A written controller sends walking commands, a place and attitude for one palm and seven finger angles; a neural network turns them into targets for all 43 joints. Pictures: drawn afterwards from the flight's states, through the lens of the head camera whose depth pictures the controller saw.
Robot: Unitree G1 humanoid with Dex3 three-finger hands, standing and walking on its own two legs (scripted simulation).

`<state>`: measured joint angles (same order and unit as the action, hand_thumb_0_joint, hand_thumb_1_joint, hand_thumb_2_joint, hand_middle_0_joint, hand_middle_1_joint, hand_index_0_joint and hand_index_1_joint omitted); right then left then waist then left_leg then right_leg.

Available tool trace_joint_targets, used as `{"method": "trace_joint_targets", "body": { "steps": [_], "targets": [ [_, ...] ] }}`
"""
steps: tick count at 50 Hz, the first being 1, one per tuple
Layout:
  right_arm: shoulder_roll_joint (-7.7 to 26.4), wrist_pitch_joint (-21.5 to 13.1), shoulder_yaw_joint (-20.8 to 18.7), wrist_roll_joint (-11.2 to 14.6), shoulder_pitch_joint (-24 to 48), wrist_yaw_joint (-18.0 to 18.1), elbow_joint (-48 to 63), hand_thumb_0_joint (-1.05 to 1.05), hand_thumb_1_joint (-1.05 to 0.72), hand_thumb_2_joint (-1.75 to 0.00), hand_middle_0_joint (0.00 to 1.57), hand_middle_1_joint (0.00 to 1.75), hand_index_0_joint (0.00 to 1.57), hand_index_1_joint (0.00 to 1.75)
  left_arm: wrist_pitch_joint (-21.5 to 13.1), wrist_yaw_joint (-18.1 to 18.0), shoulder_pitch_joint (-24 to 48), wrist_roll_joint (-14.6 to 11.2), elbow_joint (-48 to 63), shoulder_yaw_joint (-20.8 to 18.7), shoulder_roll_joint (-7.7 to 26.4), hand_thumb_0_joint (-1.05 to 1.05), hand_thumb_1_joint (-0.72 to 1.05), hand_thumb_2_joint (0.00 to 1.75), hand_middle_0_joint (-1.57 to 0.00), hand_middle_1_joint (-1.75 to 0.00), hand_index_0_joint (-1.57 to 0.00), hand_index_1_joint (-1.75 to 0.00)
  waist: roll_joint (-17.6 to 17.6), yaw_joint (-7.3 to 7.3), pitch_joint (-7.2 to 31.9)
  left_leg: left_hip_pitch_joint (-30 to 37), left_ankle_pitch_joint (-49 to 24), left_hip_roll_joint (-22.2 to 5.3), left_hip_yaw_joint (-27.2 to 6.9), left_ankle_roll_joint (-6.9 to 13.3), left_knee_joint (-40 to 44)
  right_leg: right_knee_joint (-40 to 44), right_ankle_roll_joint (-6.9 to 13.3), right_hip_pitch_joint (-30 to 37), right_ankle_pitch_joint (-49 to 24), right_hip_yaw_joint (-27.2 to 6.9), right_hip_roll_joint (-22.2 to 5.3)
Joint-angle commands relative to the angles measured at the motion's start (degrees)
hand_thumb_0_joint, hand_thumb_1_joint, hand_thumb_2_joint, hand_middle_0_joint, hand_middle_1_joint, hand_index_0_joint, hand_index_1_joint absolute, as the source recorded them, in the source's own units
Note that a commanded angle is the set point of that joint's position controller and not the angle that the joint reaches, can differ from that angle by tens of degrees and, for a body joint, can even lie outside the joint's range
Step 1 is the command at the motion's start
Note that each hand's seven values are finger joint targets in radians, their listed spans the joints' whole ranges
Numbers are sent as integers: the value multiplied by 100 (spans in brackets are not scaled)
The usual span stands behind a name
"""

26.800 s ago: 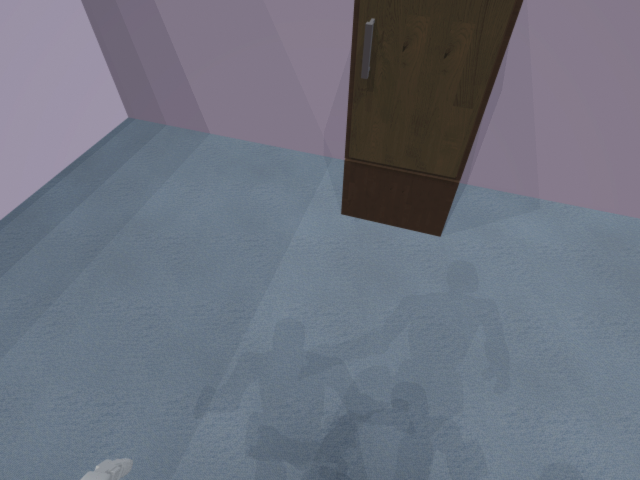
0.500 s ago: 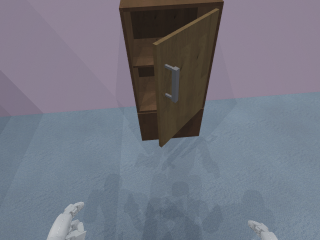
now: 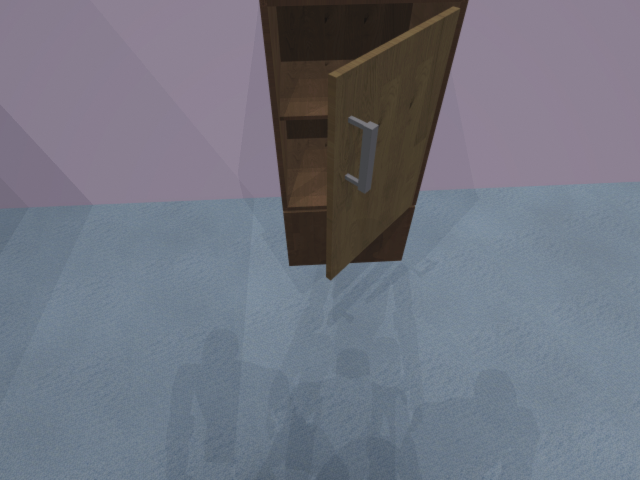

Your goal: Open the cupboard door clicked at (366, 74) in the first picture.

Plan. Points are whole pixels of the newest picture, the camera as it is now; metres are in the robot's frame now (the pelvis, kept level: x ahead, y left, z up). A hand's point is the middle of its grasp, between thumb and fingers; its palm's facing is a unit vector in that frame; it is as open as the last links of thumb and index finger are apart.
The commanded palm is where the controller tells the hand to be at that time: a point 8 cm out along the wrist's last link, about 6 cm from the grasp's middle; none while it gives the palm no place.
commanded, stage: let the arm hang, fingers relaxed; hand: left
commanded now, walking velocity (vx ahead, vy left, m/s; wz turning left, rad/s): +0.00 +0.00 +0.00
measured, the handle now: (359, 155) +0.69 -0.04 -0.01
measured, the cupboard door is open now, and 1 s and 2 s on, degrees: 44 44 44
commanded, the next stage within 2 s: look to check the result in 0.40 s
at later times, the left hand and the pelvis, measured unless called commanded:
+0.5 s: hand out of the picture -0.01 +0.17 -0.18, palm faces +0.03 -0.98 -0.17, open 7.4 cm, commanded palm none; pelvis +0.00 +0.00 +0.00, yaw +0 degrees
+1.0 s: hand out of the picture -0.01 +0.16 -0.17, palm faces +0.02 -0.98 -0.18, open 7.4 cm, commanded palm none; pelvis +0.02 +0.00 +0.00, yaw +0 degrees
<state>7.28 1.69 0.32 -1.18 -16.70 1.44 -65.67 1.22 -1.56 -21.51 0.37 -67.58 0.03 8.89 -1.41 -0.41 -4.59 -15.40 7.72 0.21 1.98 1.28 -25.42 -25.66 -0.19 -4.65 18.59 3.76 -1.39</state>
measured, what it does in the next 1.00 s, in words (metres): stands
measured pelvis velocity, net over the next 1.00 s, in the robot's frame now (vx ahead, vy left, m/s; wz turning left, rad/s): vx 0.02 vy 0.00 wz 0.00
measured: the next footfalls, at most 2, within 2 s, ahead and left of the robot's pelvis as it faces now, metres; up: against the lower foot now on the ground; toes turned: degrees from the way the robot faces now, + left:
none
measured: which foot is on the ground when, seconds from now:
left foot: down 0.00-1.00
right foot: down 0.00-1.00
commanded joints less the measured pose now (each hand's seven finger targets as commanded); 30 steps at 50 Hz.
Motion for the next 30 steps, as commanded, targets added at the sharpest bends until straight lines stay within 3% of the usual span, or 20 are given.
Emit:
{"method": "trace_joint_targets", "body": {
  "steps": [1,7,18,30],
  "targets": [
    [573,-64,-147,16,-327,51,91,0,-90,-90,20,30,20,30,-113,-67,-336,-2,172,-96,485,0,90,90,-20,-30,-20,-30,231,-29,-238,319,429,-490,-606,71,551,722,286,-915,213,-419,-443],
    [470,-75,-142,-6,-317,47,81,0,-90,-90,20,30,20,30,-112,-80,-316,10,212,-124,400,0,90,90,-20,-30,-20,-30,151,-4,-418,162,639,-456,-647,66,664,692,276,-984,281,-419,-431],
    [478,-137,-158,-5,-311,58,124,0,-90,-90,20,30,20,30,-148,-77,-175,6,292,-165,386,0,90,90,-20,-30,-20,-30,-38,-8,-212,301,215,-471,-638,60,618,670,262,-801,-99,-417,-449],
    [572,-123,-164,23,-252,61,105,0,-90,-90,20,30,20,30,-162,-72,-192,2,267,-147,464,0,90,90,-20,-30,-20,-30,154,-20,-146,511,-59,-491,-589,64,506,753,251,-766,-227,-394,-462]
  ]
}}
